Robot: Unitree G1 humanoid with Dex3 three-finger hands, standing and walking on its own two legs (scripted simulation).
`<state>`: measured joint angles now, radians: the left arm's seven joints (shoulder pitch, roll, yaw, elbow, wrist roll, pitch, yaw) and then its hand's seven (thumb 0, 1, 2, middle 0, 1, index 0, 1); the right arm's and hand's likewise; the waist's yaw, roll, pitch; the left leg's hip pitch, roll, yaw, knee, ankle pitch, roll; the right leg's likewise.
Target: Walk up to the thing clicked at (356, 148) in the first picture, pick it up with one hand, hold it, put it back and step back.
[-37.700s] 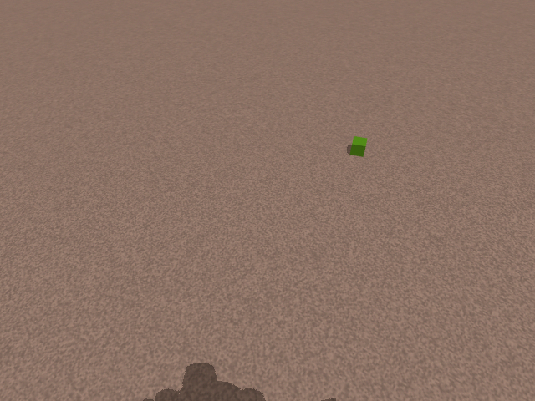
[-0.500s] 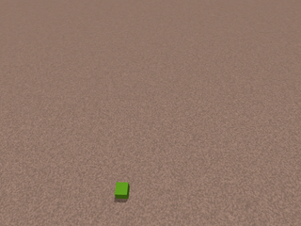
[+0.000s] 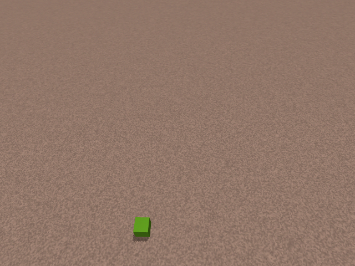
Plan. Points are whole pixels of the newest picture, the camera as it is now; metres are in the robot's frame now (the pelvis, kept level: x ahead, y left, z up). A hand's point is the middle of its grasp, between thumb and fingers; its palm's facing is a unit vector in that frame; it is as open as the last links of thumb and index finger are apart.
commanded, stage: stand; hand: left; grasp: from above
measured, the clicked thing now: (142, 227) +0.47 +0.24 -0.74
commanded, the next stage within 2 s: step back in 0.70 s
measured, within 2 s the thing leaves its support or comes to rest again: neither
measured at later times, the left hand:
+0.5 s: hand out of the picture +0.07 +0.25 -0.16, palm faces +0.01 -0.94 -0.34, open 7.4 cm
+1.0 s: hand out of the picture +0.10 +0.31 -0.18, palm faces +0.00 -0.93 -0.37, open 7.4 cm
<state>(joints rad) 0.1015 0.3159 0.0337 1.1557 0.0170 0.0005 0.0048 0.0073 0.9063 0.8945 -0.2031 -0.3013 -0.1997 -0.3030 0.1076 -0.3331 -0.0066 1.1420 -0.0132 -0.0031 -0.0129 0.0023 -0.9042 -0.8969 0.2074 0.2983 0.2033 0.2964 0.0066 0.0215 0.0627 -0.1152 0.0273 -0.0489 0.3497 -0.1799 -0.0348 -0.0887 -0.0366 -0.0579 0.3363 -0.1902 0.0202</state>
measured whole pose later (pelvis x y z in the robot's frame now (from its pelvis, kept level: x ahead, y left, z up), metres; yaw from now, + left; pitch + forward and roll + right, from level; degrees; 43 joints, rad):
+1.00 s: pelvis -0.03 +0.04 -0.03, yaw +1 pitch +0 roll -1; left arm 0.03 0.39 0.08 0.96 0.01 0.05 0.02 0.01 0.90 0.89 -0.20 -0.30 -0.20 -0.30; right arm 0.13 -0.40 -0.06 1.00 -0.01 0.03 0.01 0.00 -0.91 -0.90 0.21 0.30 0.20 0.30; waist -0.02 -0.02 0.17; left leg -0.29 -0.03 -0.03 0.66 -0.37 0.03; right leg -0.36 -0.07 0.02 0.70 -0.35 0.01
